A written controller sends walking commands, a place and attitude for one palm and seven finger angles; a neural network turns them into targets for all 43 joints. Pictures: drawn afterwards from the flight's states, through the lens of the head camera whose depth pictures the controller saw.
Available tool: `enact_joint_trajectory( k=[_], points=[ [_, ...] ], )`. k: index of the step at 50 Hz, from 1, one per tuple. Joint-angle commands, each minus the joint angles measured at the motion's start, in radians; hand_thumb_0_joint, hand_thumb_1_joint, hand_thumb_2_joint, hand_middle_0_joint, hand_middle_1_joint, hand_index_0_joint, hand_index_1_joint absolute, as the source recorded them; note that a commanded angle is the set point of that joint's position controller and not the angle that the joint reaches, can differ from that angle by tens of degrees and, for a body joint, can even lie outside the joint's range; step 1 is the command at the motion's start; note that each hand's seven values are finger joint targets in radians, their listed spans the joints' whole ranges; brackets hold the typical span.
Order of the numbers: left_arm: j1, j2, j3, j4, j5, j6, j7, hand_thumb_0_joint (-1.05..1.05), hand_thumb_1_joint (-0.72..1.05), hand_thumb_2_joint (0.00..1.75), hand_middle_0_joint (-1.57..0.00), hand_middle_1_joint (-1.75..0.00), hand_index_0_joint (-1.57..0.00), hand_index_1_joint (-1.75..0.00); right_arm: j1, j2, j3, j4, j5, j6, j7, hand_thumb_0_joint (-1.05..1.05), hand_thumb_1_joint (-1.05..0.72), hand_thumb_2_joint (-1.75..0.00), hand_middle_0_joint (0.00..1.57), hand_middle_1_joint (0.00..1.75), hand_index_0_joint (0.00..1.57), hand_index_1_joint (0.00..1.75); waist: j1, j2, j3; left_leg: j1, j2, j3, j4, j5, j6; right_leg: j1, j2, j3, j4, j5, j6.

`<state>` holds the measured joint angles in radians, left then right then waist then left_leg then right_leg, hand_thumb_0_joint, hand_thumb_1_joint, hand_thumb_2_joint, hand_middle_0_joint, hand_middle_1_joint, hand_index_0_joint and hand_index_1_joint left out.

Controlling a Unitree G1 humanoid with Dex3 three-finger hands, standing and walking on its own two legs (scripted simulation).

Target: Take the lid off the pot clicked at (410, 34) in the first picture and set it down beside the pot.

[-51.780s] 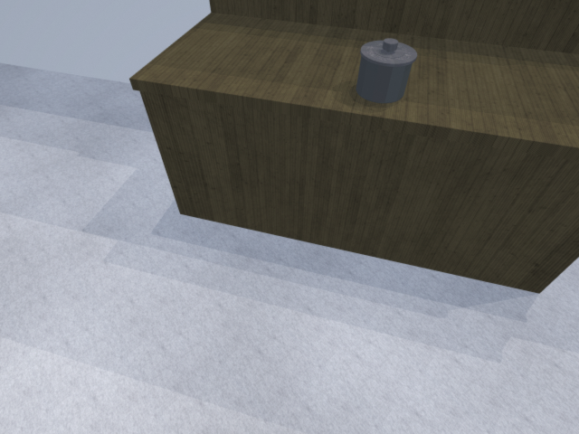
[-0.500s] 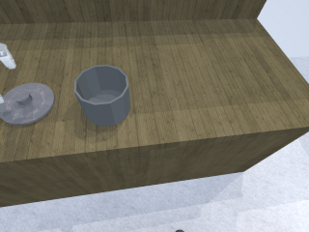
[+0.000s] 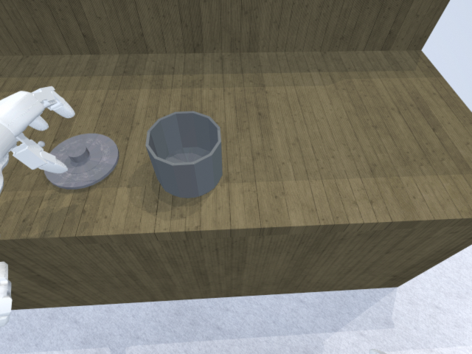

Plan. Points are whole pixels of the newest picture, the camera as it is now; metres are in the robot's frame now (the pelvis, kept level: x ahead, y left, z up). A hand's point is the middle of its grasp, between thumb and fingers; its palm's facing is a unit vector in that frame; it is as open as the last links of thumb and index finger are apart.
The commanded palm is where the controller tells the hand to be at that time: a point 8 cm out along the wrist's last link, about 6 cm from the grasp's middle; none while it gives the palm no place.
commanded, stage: draw the hand back to the body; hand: left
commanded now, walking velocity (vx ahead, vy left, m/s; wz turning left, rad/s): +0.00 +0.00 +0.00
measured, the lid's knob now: (78, 152) +0.53 +0.38 -0.03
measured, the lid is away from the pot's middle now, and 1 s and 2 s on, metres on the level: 0.26 0.26 0.26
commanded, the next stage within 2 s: step back with the hand held close in 1.72 s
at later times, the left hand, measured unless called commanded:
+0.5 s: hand (53, 146) +0.37 +0.28 +0.16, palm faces +0.49 -0.82 -0.30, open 9.7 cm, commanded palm +0.31 +0.30 +0.18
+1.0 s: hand (54, 203) +0.28 +0.23 +0.17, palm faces +0.50 -0.82 -0.28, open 7.6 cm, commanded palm +0.22 +0.26 +0.18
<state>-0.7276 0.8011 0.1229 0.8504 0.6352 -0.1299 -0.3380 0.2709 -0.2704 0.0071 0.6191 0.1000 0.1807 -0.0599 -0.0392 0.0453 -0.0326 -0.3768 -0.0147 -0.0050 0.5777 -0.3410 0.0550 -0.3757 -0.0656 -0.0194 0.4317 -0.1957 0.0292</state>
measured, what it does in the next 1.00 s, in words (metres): shifts its weight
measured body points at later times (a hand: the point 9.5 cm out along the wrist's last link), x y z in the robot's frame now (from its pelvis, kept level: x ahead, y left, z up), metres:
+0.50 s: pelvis +0.02 -0.04 +0.01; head +0.03 -0.04 +0.46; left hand +0.34 +0.32 +0.18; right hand +0.13 -0.29 -0.10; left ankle -0.04 +0.08 -0.73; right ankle +0.01 -0.19 -0.73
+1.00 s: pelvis +0.00 -0.06 +0.01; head -0.01 -0.08 +0.46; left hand +0.24 +0.27 +0.18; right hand +0.19 -0.28 -0.08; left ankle -0.04 +0.08 -0.73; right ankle +0.01 -0.19 -0.73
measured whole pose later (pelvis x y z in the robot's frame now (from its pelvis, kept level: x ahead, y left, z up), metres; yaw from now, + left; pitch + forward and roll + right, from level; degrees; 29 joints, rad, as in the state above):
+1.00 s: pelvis +0.00 -0.06 +0.01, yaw +0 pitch -4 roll -1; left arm 0.02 0.36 0.36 0.05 -0.07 -0.07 0.10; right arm 0.17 -0.25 0.03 0.67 0.04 -0.09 -0.08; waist 0.04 0.08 0.02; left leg -0.06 0.04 -0.02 0.40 -0.28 -0.02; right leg -0.11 -0.02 -0.04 0.37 -0.20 0.01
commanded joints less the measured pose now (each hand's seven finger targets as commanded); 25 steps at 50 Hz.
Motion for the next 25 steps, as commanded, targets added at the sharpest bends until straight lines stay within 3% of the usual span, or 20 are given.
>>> enact_joint_trajectory(
  k=[1, 3, 6, 7, 9, 12, 15, 16, 17, 18, 20, 21, 23, 24, 25],
  points=[
    [-0.337, 0.13, 0.222, -0.276, -0.531, -0.025, 0.297, 0.0, 0.12, 0.36, -0.27, -1.01, -0.27, -1.01, 0.048, -0.162, -0.021, -0.109, -0.015, -0.115, -0.038, 0.0, -0.9, -0.9, 0.2, 0.3, 0.2, 0.3, -0.016, -0.027, -0.272, 0.313, 0.088, -0.052, -0.134, 0.323, -0.03, 0.112, 0.041, -0.043, -0.029, 0.128, -0.083],
    [-0.374, 0.12, 0.244, -0.314, -0.571, -0.028, 0.356, 0.0, 0.12, 0.36, -0.27, -1.01, -0.27, -1.01, 0.046, -0.16, -0.022, -0.087, -0.028, -0.151, -0.041, 0.0, -0.9, -0.9, 0.2, 0.3, 0.2, 0.3, -0.014, 0.05, -0.281, 0.294, 0.081, -0.027, -0.141, 0.387, -0.043, 0.162, 0.037, -0.038, -0.031, 0.189, -0.081],
    [-0.32, 0.17, 0.336, -0.451, -0.589, -0.048, 0.414, 0.0, 0.18, 0.4, -0.27, -0.95, -0.27, -0.95, 0.027, -0.155, -0.02, -0.072, -0.044, -0.205, -0.031, 0.0, -0.9, -0.9, 0.2, 0.3, 0.2, 0.3, 0.017, 0.175, -0.31, 0.34, 0.086, -0.026, -0.138, 0.557, -0.067, 0.226, 0.034, -0.038, -0.028, 0.275, -0.084],
    [-0.267, 0.103, 0.307, -0.459, -0.598, -0.046, 0.421, 0.0, 0.2, 0.42, -0.26, -0.94, -0.26, -0.94, 0.02, -0.144, -0.019, -0.075, -0.048, -0.22, -0.026, 0.0, -0.9, -0.9, 0.2, 0.3, 0.2, 0.3, 0.017, 0.188, -0.29, 0.337, 0.086, -0.023, -0.138, 0.604, -0.07, 0.234, 0.037, -0.042, -0.027, 0.295, -0.082],
    [-0.156, 0.043, 0.297, -0.47, -0.623, -0.035, 0.432, 0.0, 0.24, 0.45, -0.26, -0.9, -0.26, -0.9, 0.01, -0.139, -0.022, -0.07, -0.05, -0.239, -0.016, 0.0, -0.9, -0.9, 0.2, 0.3, 0.2, 0.3, 0.025, 0.145, -0.252, 0.313, 0.089, -0.015, -0.139, 0.609, -0.063, 0.259, 0.036, -0.048, -0.027, 0.321, -0.078],
    [-0.075, 0.04, 0.325, -0.493, -0.639, -0.029, 0.441, 0.0, 0.3, 0.49, -0.26, -0.85, -0.26, -0.85, -0.002, -0.145, -0.027, -0.065, -0.055, -0.251, -0.012, 0.0, -0.9, -0.9, 0.2, 0.3, 0.2, 0.3, 0.028, 0.07, -0.219, 0.273, 0.082, -0.001, -0.159, 0.574, -0.051, 0.291, 0.04, -0.049, -0.031, 0.344, -0.072],
    [-0.049, 0.041, 0.341, -0.623, -0.645, -0.035, 0.445, 0.0, 0.36, 0.53, -0.25, -0.79, -0.25, -0.79, -0.019, -0.14, -0.031, -0.07, -0.055, -0.27, -0.011, 0.0, -0.9, -0.9, 0.2, 0.3, 0.2, 0.3, 0.034, 0.116, -0.256, 0.314, 0.08, 0.0, -0.146, 0.639, -0.049, 0.317, 0.036, -0.052, -0.026, 0.389, -0.071],
    [-0.004, 0.021, 0.334, -0.647, -0.65, -0.034, 0.446, 0.0, 0.38, 0.54, -0.25, -0.78, -0.25, -0.78, -0.028, -0.138, -0.032, -0.068, -0.055, -0.274, -0.01, 0.0, -0.9, -0.9, 0.2, 0.3, 0.2, 0.3, 0.032, 0.114, -0.239, 0.324, 0.085, 0.001, -0.143, 0.659, -0.049, 0.315, 0.037, -0.055, -0.025, 0.388, -0.069],
    [-0.004, 0.022, 0.342, -0.7, -0.651, -0.034, 0.446, 0.0, 0.4, 0.55, -0.25, -0.76, -0.25, -0.76, -0.031, -0.138, -0.034, -0.073, -0.057, -0.278, -0.008, 0.0, -0.9, -0.9, 0.2, 0.3, 0.2, 0.3, 0.036, 0.106, -0.275, 0.341, 0.08, 0.001, -0.149, 0.681, -0.049, 0.326, 0.042, -0.054, -0.031, 0.4, -0.067],
    [0.074, -0.001, 0.345, -0.64, -0.656, -0.021, 0.447, 0.0, 0.41, 0.57, -0.24, -0.74, -0.24, -0.74, -0.029, -0.139, -0.037, -0.064, -0.058, -0.276, -0.009, 0.0, -0.9, -0.9, 0.2, 0.3, 0.2, 0.3, 0.036, 0.063, -0.239, 0.32, 0.079, 0.007, -0.143, 0.654, -0.042, 0.324, 0.042, -0.056, -0.032, 0.402, -0.066],
    [0.116, -0.016, 0.345, -0.667, -0.662, -0.013, 0.448, 0.0, 0.45, 0.59, -0.24, -0.71, -0.24, -0.71, -0.039, -0.139, -0.038, -0.061, -0.058, -0.274, -0.01, 0.0, -0.9, -0.9, 0.2, 0.3, 0.2, 0.3, 0.038, 0.029, -0.23, 0.303, 0.071, 0.018, -0.147, 0.622, -0.035, 0.34, 0.04, -0.058, -0.034, 0.423, -0.064],
    [0.147, -0.03, 0.338, -0.659, -0.667, -0.009, 0.447, 0.0, 0.47, 0.61, -0.24, -0.69, -0.24, -0.69, -0.049, -0.139, -0.04, -0.057, -0.053, -0.272, -0.012, 0.0, -0.9, -0.9, 0.2, 0.3, 0.2, 0.3, 0.033, 0.03, -0.201, 0.298, 0.07, 0.025, -0.151, 0.586, -0.033, 0.336, 0.039, -0.057, -0.037, 0.411, -0.063],
    [0.101, -0.018, 0.341, -0.727, -0.67, -0.012, 0.448, 0.0, 0.51, 0.63, -0.24, -0.65, -0.24, -0.65, -0.064, -0.138, -0.038, -0.061, -0.053, -0.273, -0.015, 0.0, -0.9, -0.9, 0.2, 0.3, 0.2, 0.3, 0.036, 0.048, -0.214, 0.299, 0.061, 0.023, -0.163, 0.533, -0.032, 0.342, 0.039, -0.056, -0.045, 0.392, -0.065],
    [0.104, -0.01, 0.351, -0.78, -0.668, -0.018, 0.452, 0.0, 0.53, 0.65, -0.23, -0.64, -0.23, -0.64, -0.076, -0.132, -0.036, -0.065, -0.053, -0.28, -0.016, 0.0, -0.9, -0.9, 0.2, 0.3, 0.2, 0.3, 0.04, 0.08, -0.239, 0.32, 0.056, 0.025, -0.162, 0.544, -0.029, 0.355, 0.039, -0.055, -0.044, 0.402, -0.065],
    [0.146, -0.019, 0.355, -0.78, -0.669, -0.015, 0.455, 0.0, 0.55, 0.66, -0.23, -0.62, -0.23, -0.62, -0.082, -0.13, -0.036, -0.064, -0.055, -0.284, -0.016, 0.0, -0.9, -0.9, 0.2, 0.3, 0.2, 0.3, 0.044, 0.069, -0.24, 0.325, 0.053, 0.027, -0.161, 0.542, -0.027, 0.361, 0.04, -0.055, -0.045, 0.406, -0.065]
  ],
)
